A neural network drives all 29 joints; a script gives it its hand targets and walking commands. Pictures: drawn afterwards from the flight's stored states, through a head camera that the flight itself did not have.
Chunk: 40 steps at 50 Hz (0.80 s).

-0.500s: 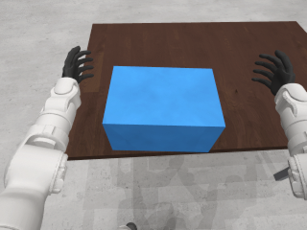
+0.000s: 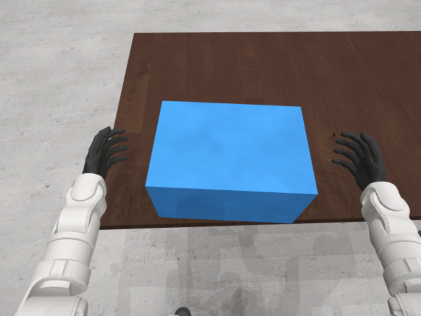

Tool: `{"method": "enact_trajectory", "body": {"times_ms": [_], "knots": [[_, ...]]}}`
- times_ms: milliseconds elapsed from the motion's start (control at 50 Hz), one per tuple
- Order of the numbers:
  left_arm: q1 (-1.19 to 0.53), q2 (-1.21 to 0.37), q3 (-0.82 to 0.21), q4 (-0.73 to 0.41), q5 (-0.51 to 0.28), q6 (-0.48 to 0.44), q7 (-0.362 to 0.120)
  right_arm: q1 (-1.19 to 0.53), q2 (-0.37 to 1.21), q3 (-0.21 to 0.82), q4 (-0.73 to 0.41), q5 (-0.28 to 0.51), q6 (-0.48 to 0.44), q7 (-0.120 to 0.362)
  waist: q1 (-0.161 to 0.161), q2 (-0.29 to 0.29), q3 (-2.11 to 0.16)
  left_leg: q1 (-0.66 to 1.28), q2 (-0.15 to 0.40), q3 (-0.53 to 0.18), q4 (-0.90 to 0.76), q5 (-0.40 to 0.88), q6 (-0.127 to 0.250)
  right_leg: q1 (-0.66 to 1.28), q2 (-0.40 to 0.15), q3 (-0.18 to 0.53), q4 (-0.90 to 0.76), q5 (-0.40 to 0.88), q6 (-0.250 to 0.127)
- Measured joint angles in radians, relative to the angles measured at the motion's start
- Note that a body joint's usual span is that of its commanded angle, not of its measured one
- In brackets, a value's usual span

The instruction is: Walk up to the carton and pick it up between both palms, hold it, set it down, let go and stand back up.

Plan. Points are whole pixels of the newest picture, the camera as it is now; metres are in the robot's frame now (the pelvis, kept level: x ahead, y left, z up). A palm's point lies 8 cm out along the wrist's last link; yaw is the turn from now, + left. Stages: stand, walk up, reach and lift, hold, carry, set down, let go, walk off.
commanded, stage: set down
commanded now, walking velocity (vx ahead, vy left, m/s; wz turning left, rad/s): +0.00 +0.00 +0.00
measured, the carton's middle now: (228, 163) +0.43 -0.02 -0.04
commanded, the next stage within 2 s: none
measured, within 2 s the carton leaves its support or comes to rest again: neither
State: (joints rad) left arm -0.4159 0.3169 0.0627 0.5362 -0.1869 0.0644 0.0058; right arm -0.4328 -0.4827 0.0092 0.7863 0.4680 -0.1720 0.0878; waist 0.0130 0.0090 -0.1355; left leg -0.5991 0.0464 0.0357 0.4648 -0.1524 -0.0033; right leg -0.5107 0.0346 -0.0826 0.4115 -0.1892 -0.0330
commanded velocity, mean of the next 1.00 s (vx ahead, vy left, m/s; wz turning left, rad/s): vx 0.00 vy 0.00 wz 0.00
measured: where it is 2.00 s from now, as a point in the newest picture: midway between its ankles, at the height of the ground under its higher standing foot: outside the picture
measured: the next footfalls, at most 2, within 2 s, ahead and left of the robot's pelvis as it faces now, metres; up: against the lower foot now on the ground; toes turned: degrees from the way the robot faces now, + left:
none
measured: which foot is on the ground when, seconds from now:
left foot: down 0.00-1.00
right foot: down 0.00-1.00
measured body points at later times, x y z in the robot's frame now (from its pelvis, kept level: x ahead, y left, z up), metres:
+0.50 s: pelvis +0.00 -0.01 +0.00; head +0.03 +0.00 +0.45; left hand +0.33 +0.23 +0.02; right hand +0.31 -0.28 +0.02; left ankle +0.03 +0.12 -0.74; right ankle -0.01 -0.10 -0.74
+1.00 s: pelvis +0.00 -0.01 +0.00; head +0.01 +0.00 +0.45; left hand +0.24 +0.24 -0.03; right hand +0.23 -0.27 -0.04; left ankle +0.03 +0.12 -0.74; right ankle -0.01 -0.10 -0.74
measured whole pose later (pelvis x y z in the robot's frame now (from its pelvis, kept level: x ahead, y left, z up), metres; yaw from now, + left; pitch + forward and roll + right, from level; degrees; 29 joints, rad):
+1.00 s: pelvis +0.00 -0.01 +0.00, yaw +1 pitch +3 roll +0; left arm 0.03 0.28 -0.02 0.68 -0.26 -0.39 0.01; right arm 0.01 -0.33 0.05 0.85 0.42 -0.49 0.11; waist -0.01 -0.01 -0.04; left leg -0.38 0.03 0.04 0.56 -0.24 -0.01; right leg -0.31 0.01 -0.08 0.56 -0.31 -0.04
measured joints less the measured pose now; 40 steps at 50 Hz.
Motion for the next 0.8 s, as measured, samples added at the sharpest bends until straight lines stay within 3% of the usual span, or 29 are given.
{"method": "enact_trajectory", "body": {"times_ms": [80, 200, 460, 560, 800], "knots": [[0.117, -0.005, 0.005, -0.031, -0.013, -0.041, 0.0, 0.127, 0.017, -0.029, -0.074, -0.023, -0.016, 0.005, -0.015, -0.004, 0.003, 0.045, -0.005, -0.003, -0.007, -0.009, -0.001, 0.041, -0.004, -0.003, 0.005, -0.017, -0.002], [0.151, -0.01, -0.003, -0.021, -0.028, -0.11, 0.002, 0.2, 0.039, -0.029, -0.125, -0.021, -0.035, 0.013, -0.026, -0.021, -0.002, 0.101, -0.006, 0.006, -0.006, -0.023, -0.004, 0.081, -0.007, 0.006, 0.033, -0.043, -0.006], [0.141, -0.035, 0.0, 0.139, -0.007, -0.185, -0.02, 0.197, 0.054, 0.047, 0.012, 0.004, -0.083, 0.01, -0.01, -0.028, 0.053, 0.23, -0.008, 0.023, -0.027, -0.026, -0.006, 0.194, -0.009, 0.023, 0.034, -0.053, -0.007], [0.223, -0.034, 0.005, 0.126, -0.022, -0.242, -0.023, 0.248, 0.081, 0.075, 0.003, 0.027, -0.117, 0.006, -0.004, -0.035, 0.093, 0.245, -0.013, 0.02, -0.024, -0.026, -0.006, 0.207, -0.014, 0.02, 0.047, -0.059, -0.007], [0.374, -0.008, -0.069, 0.101, -0.063, -0.39, -0.004, 0.333, 0.134, 0.016, 0.043, -0.03, -0.24, 0.013, -0.022, -0.023, 0.079, 0.205, -0.012, -0.006, 0.058, -0.061, -0.007, 0.192, -0.015, -0.004, 0.094, -0.086, -0.008]]}}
